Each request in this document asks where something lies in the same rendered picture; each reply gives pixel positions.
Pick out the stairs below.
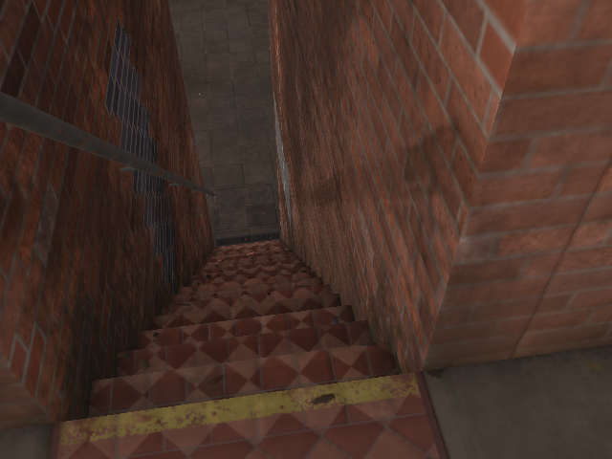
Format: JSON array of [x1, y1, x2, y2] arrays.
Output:
[[88, 239, 399, 418]]

